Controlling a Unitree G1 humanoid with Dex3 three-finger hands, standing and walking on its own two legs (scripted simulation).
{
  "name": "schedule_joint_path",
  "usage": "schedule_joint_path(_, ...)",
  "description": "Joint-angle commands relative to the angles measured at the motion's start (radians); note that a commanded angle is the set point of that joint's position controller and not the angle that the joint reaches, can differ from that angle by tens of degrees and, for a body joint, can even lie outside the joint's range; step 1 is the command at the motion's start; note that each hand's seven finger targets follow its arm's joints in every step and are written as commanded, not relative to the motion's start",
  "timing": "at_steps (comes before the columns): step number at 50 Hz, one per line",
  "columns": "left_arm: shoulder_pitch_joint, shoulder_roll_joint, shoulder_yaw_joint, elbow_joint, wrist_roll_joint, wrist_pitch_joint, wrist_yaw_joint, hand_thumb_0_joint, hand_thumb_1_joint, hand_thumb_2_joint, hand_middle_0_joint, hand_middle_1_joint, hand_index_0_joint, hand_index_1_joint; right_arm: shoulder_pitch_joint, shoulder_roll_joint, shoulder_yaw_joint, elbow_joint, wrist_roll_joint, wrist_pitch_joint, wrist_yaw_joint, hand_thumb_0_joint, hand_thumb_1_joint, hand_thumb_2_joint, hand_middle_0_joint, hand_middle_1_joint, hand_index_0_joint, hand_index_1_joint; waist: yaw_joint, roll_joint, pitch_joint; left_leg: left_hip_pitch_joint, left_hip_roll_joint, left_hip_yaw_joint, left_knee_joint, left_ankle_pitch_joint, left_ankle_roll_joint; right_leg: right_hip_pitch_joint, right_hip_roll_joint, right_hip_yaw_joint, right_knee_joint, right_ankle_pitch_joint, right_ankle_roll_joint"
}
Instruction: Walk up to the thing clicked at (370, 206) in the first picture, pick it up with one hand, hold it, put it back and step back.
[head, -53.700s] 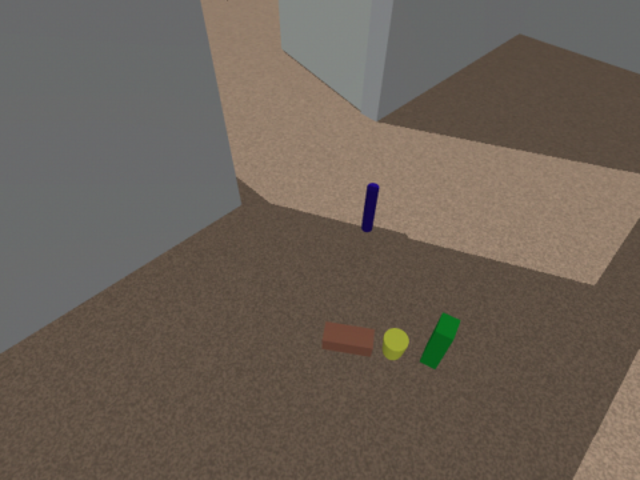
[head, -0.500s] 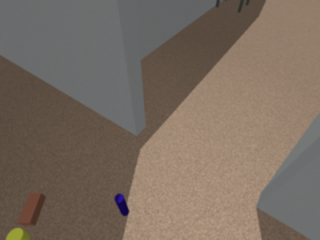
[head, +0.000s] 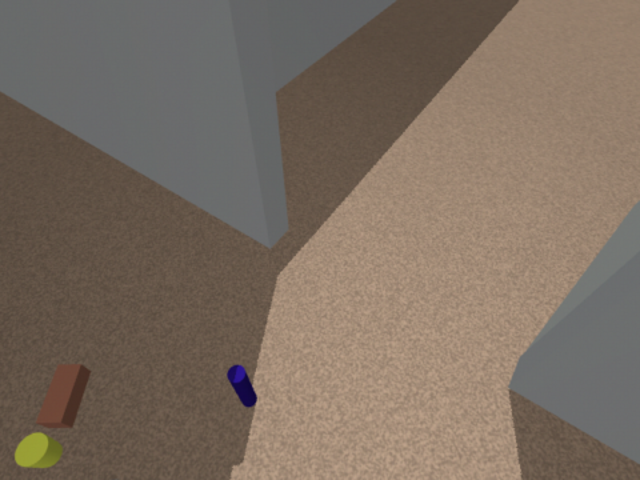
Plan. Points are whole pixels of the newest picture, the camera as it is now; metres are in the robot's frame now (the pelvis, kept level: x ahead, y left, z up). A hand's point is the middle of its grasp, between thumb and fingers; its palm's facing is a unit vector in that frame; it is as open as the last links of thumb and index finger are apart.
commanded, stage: step back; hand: left
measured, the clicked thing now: (243, 387) +0.42 +0.22 -0.66
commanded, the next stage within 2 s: none
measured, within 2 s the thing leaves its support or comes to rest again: neither
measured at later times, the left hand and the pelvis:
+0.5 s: hand out of the picture +0.05 +0.30 -0.17, palm faces -0.07 -0.93 -0.37, open 7.4 cm; pelvis -0.08 +0.04 -0.01, yaw -3 degrees
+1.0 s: hand out of the picture -0.07 +0.31 -0.17, palm faces +0.03 -0.93 -0.38, open 7.4 cm; pelvis -0.21 +0.05 -0.03, yaw +2 degrees
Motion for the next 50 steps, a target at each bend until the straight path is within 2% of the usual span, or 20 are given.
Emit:
schedule_joint_path(1,-0.043,0.291,0.074,-0.124,0.01,-0.006,0.019,0.0,0.9,0.9,-0.2,-0.3,-0.2,-0.3,0.022,-0.195,-0.057,-0.094,0.006,0.005,-0.008,0.0,-0.9,-0.9,0.2,0.3,0.2,0.3,-0.007,-0.122,-0.169,0.014,-0.049,-0.007,0.238,0.084,0.052,-0.046,-0.241,0.208,-0.03,0.414,-0.177)
schedule_joint_path(5,-0.128,0.297,0.077,-0.205,0.034,0.006,0.02,0.0,0.9,0.9,-0.2,-0.3,-0.2,-0.3,0.105,-0.192,-0.07,-0.133,0.003,0.025,0.0,0.0,-0.9,-0.9,0.2,0.3,0.2,0.3,-0.036,-0.227,-0.141,-0.039,-0.076,-0.047,0.395,-0.277,0.075,-0.144,-0.31,0.22,0.034,0.398,-0.237)
schedule_joint_path(7,-0.129,0.275,0.067,-0.226,0.029,0.015,0.021,0.0,0.9,0.9,-0.2,-0.3,-0.2,-0.3,0.134,-0.208,-0.076,-0.139,0.0,0.009,-0.002,0.0,-0.9,-0.9,0.2,0.3,0.2,0.3,-0.039,-0.164,-0.148,-0.02,-0.041,-0.04,0.173,0.034,0.077,-0.112,-0.227,0.159,0.157,0.336,-0.155)
schedule_joint_path(9,-0.088,0.193,0.054,-0.246,0.006,0.032,0.023,0.0,0.9,0.9,-0.2,-0.3,-0.2,-0.3,0.119,-0.309,-0.1,-0.163,-0.028,-0.009,-0.01,0.0,-0.9,-0.9,0.2,0.3,0.2,0.3,-0.018,0.159,-0.131,0.04,0.191,-0.357,-0.055,0.542,0.151,-0.241,0.05,0.057,0.462,-0.075,-0.04)
schedule_joint_path(10,-0.061,0.194,0.057,-0.246,0.009,0.038,0.032,0.0,0.9,0.9,-0.2,-0.3,-0.2,-0.3,0.122,-0.35,-0.106,-0.176,-0.023,-0.016,-0.011,0.0,-0.9,-0.9,0.2,0.3,0.2,0.3,-0.019,0.165,-0.163,0.088,0.268,-0.443,-0.044,0.694,0.231,-0.295,0.114,0.16,0.593,-0.408,-0.036)
schedule_joint_path(11,-0.041,0.194,0.053,-0.24,0.014,0.041,0.04,0.0,0.9,0.9,-0.2,-0.3,-0.2,-0.3,0.11,-0.351,-0.111,-0.194,-0.024,-0.016,-0.017,0.0,-0.9,-0.9,0.2,0.3,0.2,0.3,-0.024,0.157,-0.191,0.095,0.286,-0.473,-0.049,0.659,0.238,-0.317,0.123,0.231,0.682,-0.44,-0.034)
schedule_joint_path(15,0.016,0.224,0.06,-0.222,0.007,0.043,0.039,0.0,0.9,0.9,-0.2,-0.3,-0.2,-0.3,0.014,-0.249,-0.092,-0.25,-0.03,-0.016,-0.041,0.0,-0.9,-0.9,0.2,0.3,0.2,0.3,0.031,0.123,-0.177,0.14,0.172,-0.252,0.024,0.568,0.223,-0.347,0.093,0.237,0.79,-0.288,-0.018)
schedule_joint_path(21,-0.009,0.217,0.07,-0.27,0.018,0.031,0.03,0.0,0.9,0.9,-0.2,-0.3,-0.2,-0.3,0.104,-0.255,-0.1,-0.276,-0.02,-0.013,-0.046,0.0,-0.9,-0.9,0.2,0.3,0.2,0.3,-0.034,0.098,-0.155,0.21,0.207,-0.255,0.05,0.578,0.282,-0.332,0.071,0.181,0.606,-0.306,0.026)
schedule_joint_path(27,0.099,0.202,0.081,-0.251,0.026,0.019,0.011,0.0,0.9,0.9,-0.2,-0.3,-0.2,-0.3,0.051,-0.282,-0.1,-0.316,-0.018,0.0,-0.035,0.0,-0.9,-0.9,0.2,0.3,0.2,0.3,0.004,0.128,-0.208,0.064,0.183,-0.233,0.072,0.309,0.226,-0.099,0.029,0.069,0.217,-0.168,-0.014)
schedule_joint_path(29,0.174,0.212,0.088,-0.228,0.039,0.008,0.013,0.0,0.9,0.9,-0.2,-0.3,-0.2,-0.3,0.022,-0.257,-0.09,-0.315,-0.002,0.006,-0.031,0.0,-0.9,-0.9,0.2,0.3,0.2,0.3,0.04,0.076,-0.218,-0.061,0.131,-0.19,0.142,0.188,0.145,0.038,-0.009,0.109,0.033,0.034,-0.051)
schedule_joint_path(30,0.152,0.281,0.107,-0.247,0.052,0.002,0.011,0.0,0.9,0.9,-0.2,-0.3,-0.2,-0.3,0.035,-0.22,-0.078,-0.324,0.004,0.007,-0.027,0.0,-0.9,-0.9,0.2,0.3,0.2,0.3,0.023,-0.104,-0.177,-0.251,0.013,-0.132,0.275,-0.002,0.073,0.076,-0.164,0.363,-0.009,0.081,-0.117)
schedule_joint_path(31,0.09,0.373,0.124,-0.274,0.035,0.007,0.008,0.0,0.9,0.9,-0.2,-0.3,-0.2,-0.3,-0.014,-0.197,-0.079,-0.333,0.005,0.013,-0.036,0.0,-0.9,-0.9,0.2,0.3,0.2,0.3,0.058,-0.295,-0.103,-0.264,-0.16,-0.049,0.511,-0.386,0.033,-0.114,-0.366,0.563,-0.105,0.16,-0.293)
schedule_joint_path(32,0.032,0.373,0.123,-0.318,0.045,-0.001,0.012,0.0,0.9,0.9,-0.2,-0.3,-0.2,-0.3,0.007,-0.223,-0.09,-0.313,-0.004,0.021,-0.041,0.0,-0.9,-0.9,0.2,0.3,0.2,0.3,0.041,-0.253,-0.054,-0.234,-0.149,-0.151,0.7,-0.434,0.019,-0.219,-0.41,0.618,-0.104,0.204,-0.336)
schedule_joint_path(35,-0.069,0.271,0.1,-0.346,0.038,-0.002,0.023,0.0,0.9,0.9,-0.2,-0.3,-0.2,-0.3,0.114,-0.221,-0.081,-0.267,0.016,0.015,-0.036,0.0,-0.9,-0.9,0.2,0.3,0.2,0.3,-0.028,-0.148,-0.056,-0.252,-0.197,-0.177,0.785,-0.278,0.016,-0.15,-0.216,0.292,-0.016,0.355,-0.211)
schedule_joint_path(41,0.072,0.237,0.093,-0.357,0.042,0.004,0.034,0.0,0.9,0.9,-0.2,-0.3,-0.2,-0.3,0.078,-0.207,-0.067,-0.306,0.0,0.003,-0.044,0.0,-0.9,-0.9,0.2,0.3,0.2,0.3,0.068,-0.179,-0.139,-0.32,-0.135,-0.116,0.544,-0.354,-0.006,0.158,-0.247,0.274,0.081,0.511,-0.241)
schedule_joint_path(44,0.076,0.259,0.092,-0.368,0.037,0.013,0.034,0.0,0.9,0.9,-0.2,-0.3,-0.2,-0.3,0.105,-0.205,-0.074,-0.301,-0.008,0.0,-0.038,0.0,-0.9,-0.9,0.2,0.3,0.2,0.3,0.061,-0.215,-0.177,-0.222,-0.1,-0.063,0.339,-0.332,0.01,0.146,-0.251,0.275,0.115,0.532,-0.231)
schedule_joint_path(47,-0.004,0.278,0.086,-0.398,0.022,0.028,0.023,0.0,0.9,0.9,-0.2,-0.3,-0.2,-0.3,0.224,-0.205,-0.085,-0.252,-0.016,-0.008,-0.026,0.0,-0.9,-0.9,0.2,0.3,0.2,0.3,-0.021,-0.173,-0.201,0.0,-0.089,0.007,0.003,-0.044,0.036,-0.005,-0.206,0.216,0.194,0.362,-0.156)
schedule_joint_path(48,0.015,0.248,0.075,-0.398,0.021,0.033,0.02,0.0,0.9,0.9,-0.2,-0.3,-0.2,-0.3,0.204,-0.227,-0.095,-0.261,-0.025,-0.012,-0.025,0.0,-0.9,-0.9,0.2,0.3,0.2,0.3,-0.013,-0.084,-0.183,0.051,-0.028,-0.098,-0.031,0.028,0.06,-0.105,-0.148,0.191,0.232,0.202,-0.103)
schedule_joint_path(49,0.038,0.203,0.066,-0.41,0.018,0.034,0.019,0.0,0.9,0.9,-0.2,-0.3,-0.2,-0.3,0.176,-0.32,-0.116,-0.284,-0.048,-0.014,-0.021,0.0,-0.9,-0.9,0.2,0.3,0.2,0.3,-0.008,0.14,-0.189,0.134,0.206,-0.41,-0.08,0.165,0.148,-0.308,-0.002,0.118,0.411,-0.091,-0.044)
schedule_joint_path(50,-0.056,0.24,0.086,-0.409,0.018,0.034,0.036,0.0,0.9,0.9,-0.2,-0.3,-0.2,-0.3,0.144,-0.405,-0.128,-0.302,-0.036,-0.01,-0.014,0.0,-0.9,-0.9,0.2,0.3,0.2,0.3,-0.064,0.235,-0.146,-0.054,0.33,-0.539,-0.125,0.299,0.279,-0.294,0.108,0.148,0.611,-0.445,-0.016)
